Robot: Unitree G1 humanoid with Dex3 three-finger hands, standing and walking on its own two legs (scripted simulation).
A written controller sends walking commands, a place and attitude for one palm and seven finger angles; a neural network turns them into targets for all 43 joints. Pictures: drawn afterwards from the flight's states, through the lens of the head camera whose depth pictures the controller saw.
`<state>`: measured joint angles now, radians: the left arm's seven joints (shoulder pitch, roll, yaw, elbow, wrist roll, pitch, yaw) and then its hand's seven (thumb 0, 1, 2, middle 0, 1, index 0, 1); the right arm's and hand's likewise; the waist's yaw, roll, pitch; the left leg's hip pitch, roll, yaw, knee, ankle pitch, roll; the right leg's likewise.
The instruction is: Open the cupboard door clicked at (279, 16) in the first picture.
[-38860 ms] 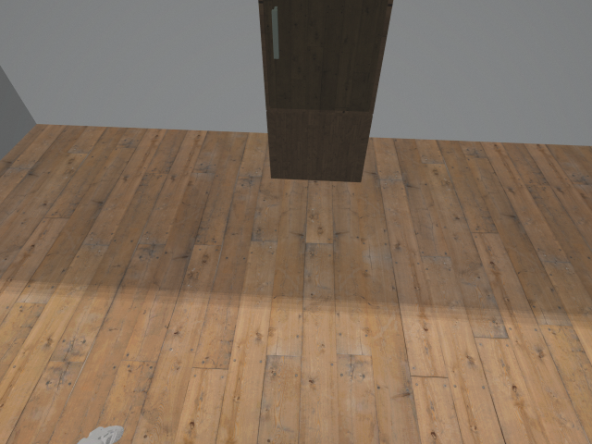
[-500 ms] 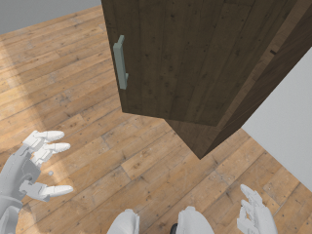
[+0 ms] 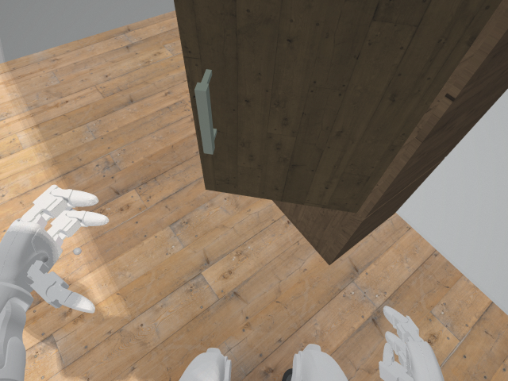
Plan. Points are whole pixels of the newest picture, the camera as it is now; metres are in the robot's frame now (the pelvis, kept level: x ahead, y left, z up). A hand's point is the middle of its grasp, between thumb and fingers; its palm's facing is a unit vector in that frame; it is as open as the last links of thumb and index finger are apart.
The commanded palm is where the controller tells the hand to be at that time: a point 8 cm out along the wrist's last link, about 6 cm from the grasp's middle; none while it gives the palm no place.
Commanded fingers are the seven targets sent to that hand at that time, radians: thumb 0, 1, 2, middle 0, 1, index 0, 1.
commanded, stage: raise the hand with hooked fingers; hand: left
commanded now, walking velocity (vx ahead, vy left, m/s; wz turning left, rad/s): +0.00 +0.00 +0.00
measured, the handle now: (208, 114) +0.56 +0.13 +0.05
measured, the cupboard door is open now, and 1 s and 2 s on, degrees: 45 45 45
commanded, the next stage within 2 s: move the hooked fingers beside the handle in 0.58 s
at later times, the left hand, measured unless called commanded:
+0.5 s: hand (87, 241) +0.29 +0.26 +0.05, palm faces -0.08 -1.00 -0.06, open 14.0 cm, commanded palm +0.26 +0.31 +0.06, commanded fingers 0.00 -0.50 0.30 -0.30 -1.20 -0.30 -1.20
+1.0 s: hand (112, 212) +0.34 +0.24 +0.05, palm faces -0.11 -0.99 -0.03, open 14.0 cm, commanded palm +0.32 +0.29 +0.06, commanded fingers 0.00 -0.50 0.30 -0.30 -1.20 -0.30 -1.20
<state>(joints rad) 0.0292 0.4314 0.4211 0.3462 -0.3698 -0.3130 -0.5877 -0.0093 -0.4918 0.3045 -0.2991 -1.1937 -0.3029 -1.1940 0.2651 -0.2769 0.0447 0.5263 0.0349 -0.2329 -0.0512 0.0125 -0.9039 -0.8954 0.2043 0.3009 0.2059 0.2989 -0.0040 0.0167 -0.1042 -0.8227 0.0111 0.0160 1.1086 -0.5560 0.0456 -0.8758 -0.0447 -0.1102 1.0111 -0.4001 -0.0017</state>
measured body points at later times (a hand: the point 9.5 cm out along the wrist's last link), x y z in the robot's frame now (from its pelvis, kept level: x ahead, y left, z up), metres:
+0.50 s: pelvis +0.00 -0.01 +0.00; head +0.09 +0.00 +0.45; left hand +0.29 +0.31 +0.06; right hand +0.16 -0.26 -0.08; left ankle -0.01 +0.08 -0.66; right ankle +0.05 -0.13 -0.66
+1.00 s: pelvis +0.00 -0.02 +0.00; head +0.09 +0.00 +0.44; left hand +0.34 +0.29 +0.06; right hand +0.15 -0.27 -0.09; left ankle -0.01 +0.08 -0.66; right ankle +0.05 -0.13 -0.66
